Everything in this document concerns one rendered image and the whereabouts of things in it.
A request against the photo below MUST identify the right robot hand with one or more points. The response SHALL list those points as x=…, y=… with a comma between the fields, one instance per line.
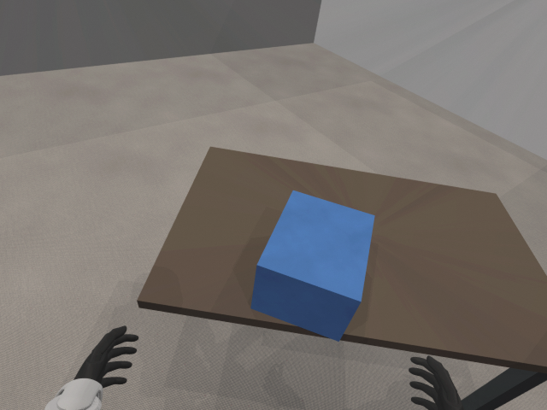
x=444, y=392

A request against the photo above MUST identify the carton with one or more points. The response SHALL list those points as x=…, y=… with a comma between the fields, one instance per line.
x=312, y=271

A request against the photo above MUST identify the left robot forearm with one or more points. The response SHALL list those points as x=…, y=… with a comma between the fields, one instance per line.
x=79, y=394

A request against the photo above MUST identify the table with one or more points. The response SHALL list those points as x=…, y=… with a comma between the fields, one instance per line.
x=448, y=274

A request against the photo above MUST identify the left robot hand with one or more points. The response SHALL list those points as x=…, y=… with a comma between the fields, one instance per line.
x=97, y=364

